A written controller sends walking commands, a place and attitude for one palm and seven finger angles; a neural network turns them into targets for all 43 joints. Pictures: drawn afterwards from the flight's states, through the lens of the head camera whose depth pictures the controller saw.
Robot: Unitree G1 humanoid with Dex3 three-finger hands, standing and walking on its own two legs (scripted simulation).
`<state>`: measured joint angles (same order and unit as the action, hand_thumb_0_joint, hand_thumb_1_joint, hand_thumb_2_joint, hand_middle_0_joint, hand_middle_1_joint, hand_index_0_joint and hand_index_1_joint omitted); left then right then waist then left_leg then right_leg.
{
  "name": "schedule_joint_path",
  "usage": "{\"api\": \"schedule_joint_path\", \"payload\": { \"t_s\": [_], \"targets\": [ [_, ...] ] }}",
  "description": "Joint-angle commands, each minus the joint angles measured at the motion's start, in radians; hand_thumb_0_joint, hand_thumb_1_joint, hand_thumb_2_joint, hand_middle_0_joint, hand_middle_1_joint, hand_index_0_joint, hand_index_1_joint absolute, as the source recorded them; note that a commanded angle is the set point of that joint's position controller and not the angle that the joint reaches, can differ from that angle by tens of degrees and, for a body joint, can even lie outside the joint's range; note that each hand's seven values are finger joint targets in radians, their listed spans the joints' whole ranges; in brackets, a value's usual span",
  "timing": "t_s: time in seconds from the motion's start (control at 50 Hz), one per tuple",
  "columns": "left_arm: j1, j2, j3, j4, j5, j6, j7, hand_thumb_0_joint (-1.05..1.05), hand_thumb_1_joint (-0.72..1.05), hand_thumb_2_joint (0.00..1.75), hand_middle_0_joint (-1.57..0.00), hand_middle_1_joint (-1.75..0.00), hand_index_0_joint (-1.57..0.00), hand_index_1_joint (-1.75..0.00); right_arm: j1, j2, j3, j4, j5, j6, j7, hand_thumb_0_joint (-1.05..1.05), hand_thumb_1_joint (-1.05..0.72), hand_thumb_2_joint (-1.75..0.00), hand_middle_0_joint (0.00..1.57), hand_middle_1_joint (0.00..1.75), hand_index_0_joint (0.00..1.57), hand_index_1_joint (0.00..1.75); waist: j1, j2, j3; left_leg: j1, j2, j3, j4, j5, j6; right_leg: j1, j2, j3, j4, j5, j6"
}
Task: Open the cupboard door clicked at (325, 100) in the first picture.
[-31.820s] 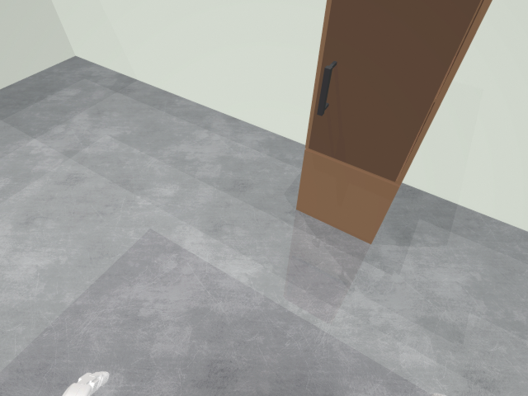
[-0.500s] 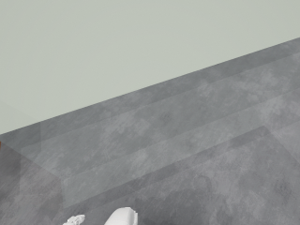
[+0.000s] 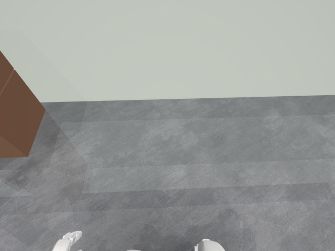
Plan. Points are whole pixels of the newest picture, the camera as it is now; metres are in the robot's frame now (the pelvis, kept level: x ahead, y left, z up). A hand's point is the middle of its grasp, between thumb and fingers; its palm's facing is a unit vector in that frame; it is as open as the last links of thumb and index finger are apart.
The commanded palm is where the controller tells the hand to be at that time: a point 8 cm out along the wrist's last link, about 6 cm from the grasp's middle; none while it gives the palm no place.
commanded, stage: turn to face it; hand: left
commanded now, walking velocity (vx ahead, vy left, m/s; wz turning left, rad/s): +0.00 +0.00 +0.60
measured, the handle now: out of the picture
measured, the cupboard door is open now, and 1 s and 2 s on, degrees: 49 49 49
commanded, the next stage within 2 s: take the last steps up to it in 1.32 s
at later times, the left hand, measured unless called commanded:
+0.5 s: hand out of the picture -0.01 +0.18 -0.18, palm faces +0.36 -0.90 -0.23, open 7.3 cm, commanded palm none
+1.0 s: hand out of the picture +0.04 +0.18 -0.15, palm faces +0.53 -0.79 -0.30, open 7.3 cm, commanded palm none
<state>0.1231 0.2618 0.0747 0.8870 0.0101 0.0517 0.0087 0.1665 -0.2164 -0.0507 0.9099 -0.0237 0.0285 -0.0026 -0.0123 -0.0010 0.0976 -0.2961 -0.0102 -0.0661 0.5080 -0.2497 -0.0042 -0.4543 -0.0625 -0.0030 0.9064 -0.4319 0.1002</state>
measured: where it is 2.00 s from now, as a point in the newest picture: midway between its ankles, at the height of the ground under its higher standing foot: outside the picture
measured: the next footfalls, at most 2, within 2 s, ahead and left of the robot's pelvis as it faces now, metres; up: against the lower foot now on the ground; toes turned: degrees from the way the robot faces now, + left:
right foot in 0.08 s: +0.05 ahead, -0.14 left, +0.00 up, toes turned +1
left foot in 0.52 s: +0.02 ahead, +0.09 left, +0.00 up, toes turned +25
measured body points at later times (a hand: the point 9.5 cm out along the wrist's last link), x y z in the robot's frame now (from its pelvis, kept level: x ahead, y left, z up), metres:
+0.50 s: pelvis +0.01 -0.03 -0.01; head +0.06 +0.00 +0.44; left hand -0.03 +0.22 -0.16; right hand +0.21 -0.24 -0.14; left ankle -0.02 +0.08 -0.73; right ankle +0.01 -0.14 -0.74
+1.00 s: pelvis +0.05 -0.06 -0.01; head +0.10 -0.06 +0.44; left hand +0.01 +0.22 -0.12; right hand +0.24 -0.25 -0.17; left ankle -0.03 +0.06 -0.70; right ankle +0.10 -0.16 -0.74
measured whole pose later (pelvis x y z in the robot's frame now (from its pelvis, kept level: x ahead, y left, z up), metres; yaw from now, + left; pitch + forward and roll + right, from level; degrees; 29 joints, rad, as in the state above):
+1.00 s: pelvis +0.05 -0.06 -0.01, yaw +35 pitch +1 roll +1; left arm 0.12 0.20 0.04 0.86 0.02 0.01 0.02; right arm 0.19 -0.26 -0.09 0.94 -0.01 0.06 0.00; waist -0.04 0.05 0.09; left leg -0.44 -0.05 -0.10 0.87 -0.48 -0.03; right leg -0.28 -0.04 -0.05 0.59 -0.34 0.00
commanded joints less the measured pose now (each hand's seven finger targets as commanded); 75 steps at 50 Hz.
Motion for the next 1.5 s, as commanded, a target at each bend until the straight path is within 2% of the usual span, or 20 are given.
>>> {"api": "schedule_joint_path", "payload": {
  "t_s": [0.0,0.04,0.08,0.2,0.36,0.44,0.46,0.5,0.52,0.6,0.86,0.88,0.92,0.94,1.04,1.2,1.28,1.3,1.34,1.48],
  "targets": [
    [0.056,0.056,0.008,-0.077,-0.004,-0.035,0.002,0.0,0.9,0.9,-0.2,-0.3,-0.2,-0.3,-0.017,-0.227,-0.069,-0.068,-0.002,-0.001,-0.009,0.0,-0.9,-0.9,0.2,0.3,0.2,0.3,0.012,0.176,-0.167,0.06,0.197,-0.227,-0.063,0.403,0.141,0.162,0.055,-0.046,-0.242,0.062,-0.013],
    [0.152,0.101,0.021,-0.057,-0.001,-0.052,0.008,0.0,0.9,0.9,-0.2,-0.3,-0.2,-0.3,-0.048,-0.195,-0.067,-0.085,0.012,0.0,-0.005,0.0,-0.9,-0.9,0.2,0.3,0.2,0.3,0.067,0.064,-0.182,-0.101,0.117,-0.195,0.043,0.204,0.071,0.399,0.004,-0.007,-0.504,0.24,-0.025],
    [0.181,0.244,0.04,-0.058,0.017,-0.059,0.024,0.0,0.9,0.9,-0.2,-0.3,-0.2,-0.3,-0.065,-0.129,-0.061,-0.116,0.016,0.002,0.005,0.0,-0.9,-0.9,0.2,0.3,0.2,0.3,0.088,-0.336,-0.172,-0.316,-0.057,0.021,0.528,-0.409,-0.037,0.421,-0.449,0.404,-0.644,0.399,-0.217],
    [0.049,0.091,0.001,-0.096,0.006,-0.067,0.028,0.0,0.9,0.9,-0.2,-0.3,-0.2,-0.3,-0.018,-0.104,-0.049,-0.041,0.009,0.033,0.029,0.0,-0.9,-0.9,0.2,0.3,0.2,0.3,-0.009,-0.209,-0.112,-0.292,0.035,0.049,0.69,-0.147,-0.073,0.362,-0.232,-0.009,-0.553,0.629,-0.18],
    [0.168,0.143,0.03,-0.041,0.02,-0.065,0.026,0.0,0.9,0.9,-0.2,-0.3,-0.2,-0.3,-0.12,-0.065,-0.026,-0.071,0.015,0.018,0.033,0.0,-0.9,-0.9,0.2,0.3,0.2,0.3,0.061,-0.204,-0.145,-0.18,0.028,0.155,0.273,-0.21,-0.061,0.486,-0.3,-0.077,-0.459,0.799,-0.207],
    [0.132,0.162,0.041,-0.043,0.013,-0.06,0.017,0.0,0.9,0.9,-0.2,-0.3,-0.2,-0.3,-0.039,-0.093,-0.033,-0.059,0.011,0.009,0.028,0.0,-0.9,-0.9,0.2,0.3,0.2,0.3,0.006,-0.169,-0.149,0.026,0.007,0.188,0.059,-0.057,-0.03,0.354,-0.301,-0.143,-0.355,0.696,-0.156],
    [0.112,0.151,0.038,-0.046,0.007,-0.056,0.013,0.0,0.9,0.9,-0.2,-0.3,-0.2,-0.3,0.025,-0.13,-0.043,-0.045,0.008,0.003,0.03,0.0,-0.9,-0.9,0.2,0.3,0.2,0.3,-0.035,-0.088,-0.179,0.175,0.034,0.142,-0.059,0.079,-0.011,0.254,-0.278,-0.176,-0.219,0.604,-0.113],
    [0.027,0.049,0.006,-0.124,-0.001,-0.04,0.008,0.0,0.9,0.9,-0.2,-0.3,-0.2,-0.3,0.167,-0.315,-0.088,-0.021,0.0,0.0,0.011,0.0,-0.9,-0.9,0.2,0.3,0.2,0.3,-0.113,0.321,-0.218,0.347,0.44,-0.395,-0.142,0.664,0.234,-0.16,-0.054,-0.131,0.186,-0.268,-0.009],
    [-0.001,0.082,0.009,-0.133,0.007,-0.03,0.013,0.0,0.9,0.9,-0.2,-0.3,-0.2,-0.3,0.171,-0.305,-0.081,-0.011,0.0,0.005,0.005,0.0,-0.9,-0.9,0.2,0.3,0.2,0.3,-0.099,0.188,-0.21,0.301,0.453,-0.332,-0.131,0.574,0.268,-0.159,-0.077,-0.029,0.25,-0.232,-0.028],
    [0.034,0.081,0.022,-0.064,0.012,-0.02,0.0,0.0,0.9,0.9,-0.2,-0.3,-0.2,-0.3,0.0,-0.216,-0.05,-0.062,0.001,-0.012,-0.014,0.0,-0.9,-0.9,0.2,0.3,0.2,0.3,-0.012,0.155,-0.13,0.14,0.258,-0.178,-0.174,0.366,0.16,-0.13,-0.059,0.011,0.281,0.023,-0.011],
    [0.063,0.069,0.009,-0.083,-0.003,-0.04,0.005,0.0,0.9,0.9,-0.2,-0.3,-0.2,-0.3,-0.011,-0.22,-0.068,-0.062,0.003,-0.004,-0.007,0.0,-0.9,-0.9,0.2,0.3,0.2,0.3,0.02,0.184,-0.172,0.031,0.177,-0.256,-0.051,0.397,0.135,0.213,0.061,-0.034,-0.305,0.097,-0.015],
    [0.114,0.08,0.014,-0.072,-0.005,-0.049,0.008,0.0,0.9,0.9,-0.2,-0.3,-0.2,-0.3,-0.03,-0.207,-0.068,-0.069,0.008,-0.003,-0.006,0.0,-0.9,-0.9,0.2,0.3,0.2,0.3,0.049,0.146,-0.197,-0.026,0.139,-0.245,0.001,0.334,0.1,0.333,0.045,-0.028,-0.457,0.204,-0.02],
    [0.173,0.233,0.044,-0.06,0.02,-0.063,0.024,0.0,0.9,0.9,-0.2,-0.3,-0.2,-0.3,-0.032,-0.095,-0.054,-0.105,0.02,-0.007,0.002,0.0,-0.9,-0.9,0.2,0.3,0.2,0.3,0.083,-0.326,-0.209,-0.341,-0.089,0.028,0.394,-0.349,-0.045,0.545,-0.397,0.377,-0.619,0.417,-0.179],
    [0.167,0.223,0.031,-0.063,0.013,-0.061,0.028,0.0,0.9,0.9,-0.2,-0.3,-0.2,-0.3,-0.038,-0.145,-0.061,-0.1,0.011,0.0,0.004,0.0,-0.9,-0.9,0.2,0.3,0.2,0.3,0.074,-0.254,-0.188,-0.311,-0.033,-0.014,0.605,-0.399,-0.034,0.409,-0.453,0.354,-0.605,0.498,-0.251],
    [0.045,0.093,0.001,-0.091,0.006,-0.064,0.027,0.0,0.9,0.9,-0.2,-0.3,-0.2,-0.3,-0.012,-0.104,-0.051,-0.037,0.007,0.031,0.025,0.0,-0.9,-0.9,0.2,0.3,0.2,0.3,-0.004,-0.212,-0.097,-0.295,0.026,0.046,0.708,-0.158,-0.068,0.351,-0.237,0.004,-0.55,0.649,-0.188],
    [0.161,0.142,0.026,-0.03,0.021,-0.066,0.025,0.0,0.9,0.9,-0.2,-0.3,-0.2,-0.3,-0.103,-0.06,-0.023,-0.046,0.013,0.017,0.027,0.0,-0.9,-0.9,0.2,0.3,0.2,0.3,0.056,-0.199,-0.105,-0.159,0.019,0.147,0.291,-0.211,-0.056,0.425,-0.288,-0.052,-0.488,0.749,-0.213],
    [0.144,0.144,0.029,-0.004,0.013,-0.064,0.018,0.0,0.9,0.9,-0.2,-0.3,-0.2,-0.3,-0.02,-0.074,-0.022,-0.022,0.012,0.001,0.018,0.0,-0.9,-0.9,0.2,0.3,0.2,0.3,0.007,-0.187,-0.136,0.056,-0.003,0.164,0.014,-0.035,-0.025,0.343,-0.261,-0.096,-0.373,0.709,-0.156],
    [0.129,0.133,0.025,-0.01,0.002,-0.062,0.014,0.0,0.9,0.9,-0.2,-0.3,-0.2,-0.3,0.038,-0.115,-0.03,-0.003,0.009,-0.009,0.016,0.0,-0.9,-0.9,0.2,0.3,0.2,0.3,-0.029,-0.094,-0.18,0.2,0.037,0.13,-0.092,0.125,-0.005,0.266,-0.232,-0.133,-0.26,0.636,-0.113],
    [0.079,0.029,-0.011,-0.061,-0.005,-0.044,0.013,0.0,0.9,0.9,-0.2,-0.3,-0.2,-0.3,0.139,-0.273,-0.063,0.014,0.001,-0.011,-0.003,0.0,-0.9,-0.9,0.2,0.3,0.2,0.3,-0.076,0.294,-0.225,0.323,0.421,-0.316,-0.129,0.785,0.223,-0.045,-0.047,-0.096,0.079,-0.238,-0.027],
    [0.09,0.034,0.002,0.017,0.012,-0.03,-0.011,0.0,0.9,0.9,-0.2,-0.3,-0.2,-0.3,0.042,-0.168,-0.022,-0.002,-0.001,-0.033,-0.025,0.0,-0.9,-0.9,0.2,0.3,0.2,0.3,0.0,0.146,-0.142,0.193,0.243,-0.126,-0.19,0.315,0.182,-0.056,-0.025,-0.03,0.182,-0.01,-0.041]
  ]
}}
